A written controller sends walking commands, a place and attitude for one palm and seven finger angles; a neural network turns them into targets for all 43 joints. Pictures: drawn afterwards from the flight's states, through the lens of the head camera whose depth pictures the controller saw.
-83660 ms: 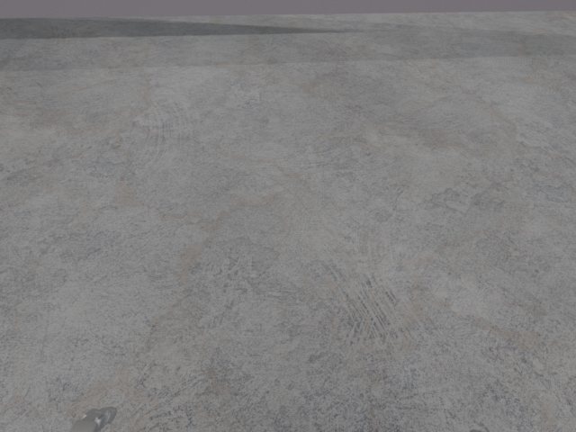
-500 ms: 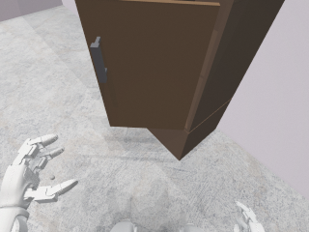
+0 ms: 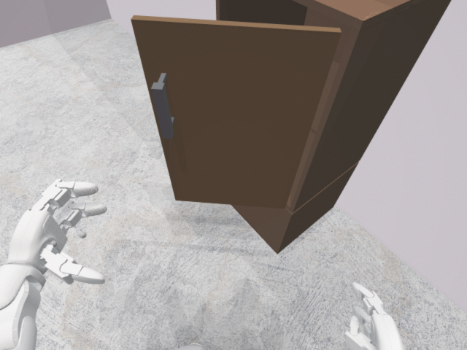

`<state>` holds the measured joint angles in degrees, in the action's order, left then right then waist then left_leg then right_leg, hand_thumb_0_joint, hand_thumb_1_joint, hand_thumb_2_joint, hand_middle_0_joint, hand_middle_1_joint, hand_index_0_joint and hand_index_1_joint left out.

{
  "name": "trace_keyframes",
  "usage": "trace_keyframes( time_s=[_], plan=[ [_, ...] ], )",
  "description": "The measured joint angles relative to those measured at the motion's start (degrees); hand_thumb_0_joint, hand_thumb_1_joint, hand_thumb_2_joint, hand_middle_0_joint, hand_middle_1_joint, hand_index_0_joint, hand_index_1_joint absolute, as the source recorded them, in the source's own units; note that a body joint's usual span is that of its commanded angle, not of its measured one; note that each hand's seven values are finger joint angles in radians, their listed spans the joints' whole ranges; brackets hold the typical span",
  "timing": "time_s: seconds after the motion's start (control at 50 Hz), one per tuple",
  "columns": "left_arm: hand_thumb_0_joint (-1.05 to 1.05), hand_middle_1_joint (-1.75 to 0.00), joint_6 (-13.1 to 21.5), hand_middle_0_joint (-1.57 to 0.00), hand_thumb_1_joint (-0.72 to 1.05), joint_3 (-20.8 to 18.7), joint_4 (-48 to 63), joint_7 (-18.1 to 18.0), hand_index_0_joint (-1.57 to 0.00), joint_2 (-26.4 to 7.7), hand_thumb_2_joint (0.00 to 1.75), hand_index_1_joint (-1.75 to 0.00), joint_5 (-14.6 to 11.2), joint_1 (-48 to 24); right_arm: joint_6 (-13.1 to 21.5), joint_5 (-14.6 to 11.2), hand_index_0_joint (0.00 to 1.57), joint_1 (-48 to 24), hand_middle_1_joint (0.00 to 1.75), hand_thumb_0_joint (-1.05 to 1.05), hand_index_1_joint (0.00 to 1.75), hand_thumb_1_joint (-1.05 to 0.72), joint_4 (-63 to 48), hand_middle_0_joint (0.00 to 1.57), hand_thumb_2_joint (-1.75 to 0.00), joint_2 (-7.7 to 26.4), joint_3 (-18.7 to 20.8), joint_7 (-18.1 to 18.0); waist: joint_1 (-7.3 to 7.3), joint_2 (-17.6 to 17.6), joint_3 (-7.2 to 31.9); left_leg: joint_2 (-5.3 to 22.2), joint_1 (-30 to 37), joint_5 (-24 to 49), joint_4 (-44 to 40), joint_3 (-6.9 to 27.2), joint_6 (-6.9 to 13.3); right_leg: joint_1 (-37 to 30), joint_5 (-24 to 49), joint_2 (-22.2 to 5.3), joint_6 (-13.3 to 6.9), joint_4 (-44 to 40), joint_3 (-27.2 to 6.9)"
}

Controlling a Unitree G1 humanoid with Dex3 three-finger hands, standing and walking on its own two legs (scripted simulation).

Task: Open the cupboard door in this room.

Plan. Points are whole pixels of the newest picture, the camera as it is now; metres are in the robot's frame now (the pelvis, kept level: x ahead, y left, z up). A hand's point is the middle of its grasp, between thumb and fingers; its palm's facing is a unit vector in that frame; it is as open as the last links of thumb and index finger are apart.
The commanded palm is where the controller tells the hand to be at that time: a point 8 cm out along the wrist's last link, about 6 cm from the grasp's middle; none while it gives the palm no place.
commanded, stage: raise the hand with hooked fingers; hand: left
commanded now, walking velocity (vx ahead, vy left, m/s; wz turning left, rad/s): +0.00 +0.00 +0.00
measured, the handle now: (165, 106) +0.58 +0.20 +0.08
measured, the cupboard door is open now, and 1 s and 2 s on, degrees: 47 47 47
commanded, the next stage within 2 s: move the hooked fingers beside the handle in 0.68 s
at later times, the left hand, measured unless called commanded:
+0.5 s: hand (93, 205) +0.30 +0.25 +0.09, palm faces +0.05 -1.00 -0.04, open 14.0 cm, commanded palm +0.27 +0.30 +0.10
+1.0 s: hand (90, 194) +0.32 +0.26 +0.09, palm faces +0.06 -1.00 -0.02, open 14.0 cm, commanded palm +0.31 +0.30 +0.09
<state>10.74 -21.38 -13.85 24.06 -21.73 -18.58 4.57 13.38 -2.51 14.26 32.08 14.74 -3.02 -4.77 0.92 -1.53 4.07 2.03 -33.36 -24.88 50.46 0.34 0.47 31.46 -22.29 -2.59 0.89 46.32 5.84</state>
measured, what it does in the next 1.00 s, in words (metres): stands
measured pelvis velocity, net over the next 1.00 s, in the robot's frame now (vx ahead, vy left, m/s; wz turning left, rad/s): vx -0.01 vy -0.02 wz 0.00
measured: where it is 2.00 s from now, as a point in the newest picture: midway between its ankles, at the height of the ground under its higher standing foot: outside the picture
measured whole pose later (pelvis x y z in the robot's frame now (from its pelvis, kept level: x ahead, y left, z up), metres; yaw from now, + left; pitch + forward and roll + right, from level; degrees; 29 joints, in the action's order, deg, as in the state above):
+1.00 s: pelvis -0.01 -0.02 +0.01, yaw +0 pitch +7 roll -1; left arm 14.7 -25.8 -34.7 27.8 -25.5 -17.5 -14.2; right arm 10.0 -2.8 14.7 34.9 15.9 -2.5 -6.4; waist -0.3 -0.5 1.8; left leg 2.6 -30.8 -22.1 45.8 0.2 -0.7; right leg 29.8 -20.3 -1.8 -0.3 43.2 5.7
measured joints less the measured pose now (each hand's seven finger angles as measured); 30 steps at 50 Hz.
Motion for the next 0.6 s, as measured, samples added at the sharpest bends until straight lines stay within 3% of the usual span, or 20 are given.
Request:
trace_keyframes(
  time_s=[0.12, 0.26, 0.34, 0.46, 0.6],
  plan=[
    [-0.01, -1.19, 2.3, -0.30, -0.49, -2.7, -2.4, 1.4, -0.30, -1.2, 0.30, -1.19, -0.8, -4.4, -0.4, 0.1, 0.20, 0.5, 0.30, 0.02, 0.30, -0.90, 1.6, 0.21, -0.90, 0.0, 0.0, -0.5, -0.21, 0.4, -0.4, 0.3, 1.8, 0.4, -1.7, 0.1, -0.5, -1.6, 0.2, 0.4, -0.4, -1.4, 0.1],
    [-0.01, -1.19, -1.4, -0.30, -0.49, -4.4, -9.6, 4.2, -0.30, -3.8, 0.30, -1.20, -1.5, -9.1, -1.7, -0.5, 0.20, 1.5, 0.30, 0.02, 0.30, -0.90, 1.8, 0.21, -0.90, 1.1, 0.6, -0.9, -1.18, -0.1, -0.3, 0.5, 3.2, 1.3, -4.2, -0.3, -0.8, -2.6, 0.9, 0.7, -0.7, -3.2, -0.2],
    [-0.01, -1.19, -1.0, -0.30, -0.49, -3.9, -9.5, 4.4, -0.30, -3.0, 0.30, -1.20, -1.4, -7.9, -2.0, -0.4, 0.20, 2.2, 0.30, 0.02, 0.30, -0.90, 1.3, 0.21, -0.90, 1.6, 1.3, -0.4, -1.53, 0.0, -0.2, 0.6, 3.6, 1.7, -5.2, -0.9, -0.9, -2.4, 1.2, 0.8, -0.8, -3.7, -0.8],
    [-0.01, -1.20, 2.2, -0.30, -0.49, -4.2, -8.1, 2.6, -0.30, -0.9, 0.30, -1.20, -0.8, -6.8, -2.5, -0.1, 0.20, 2.5, 0.30, 0.02, 0.30, -0.91, 1.4, 0.21, -0.90, 1.5, 1.8, -0.2, -1.58, 0.8, -0.7, 0.8, 4.2, 1.8, -5.5, -1.1, -1.1, -2.7, 1.1, 1.0, -1.0, -3.7, -1.0],
    [-0.01, -1.20, 2.8, -0.30, -0.49, -4.1, -9.2, 2.4, -0.30, -1.3, 0.30, -1.20, -0.3, -7.2, -3.0, -0.2, 0.20, 2.0, 0.30, 0.02, 0.30, -0.91, 1.7, 0.21, -0.90, 0.9, 1.5, -0.5, -1.40, 0.3, -0.7, 0.9, 4.9, 2.1, -6.0, -0.9, -1.3, -3.5, 1.3, 1.1, -1.2, -4.2, -0.8]
  ],
)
